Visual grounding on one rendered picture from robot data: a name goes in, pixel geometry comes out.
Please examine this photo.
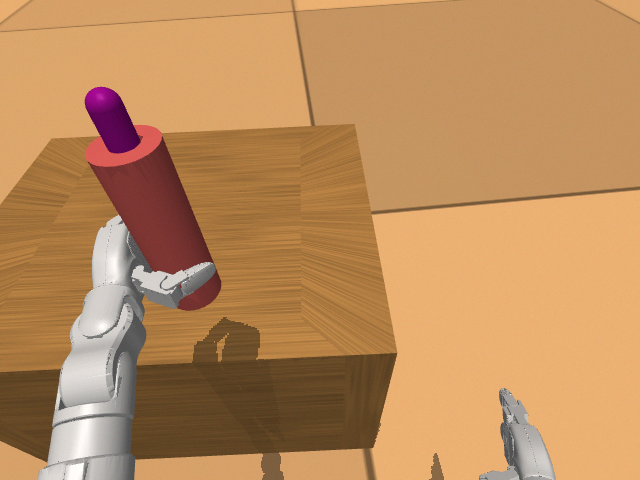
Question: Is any right robot hand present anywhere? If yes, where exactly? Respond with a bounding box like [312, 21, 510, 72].
[479, 388, 556, 480]

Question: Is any left robot arm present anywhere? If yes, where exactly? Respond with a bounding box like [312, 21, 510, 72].
[37, 285, 146, 480]

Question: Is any left robot hand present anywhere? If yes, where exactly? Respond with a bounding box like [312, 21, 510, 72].
[92, 215, 216, 309]

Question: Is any bottle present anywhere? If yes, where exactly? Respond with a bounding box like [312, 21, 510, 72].
[85, 87, 221, 311]

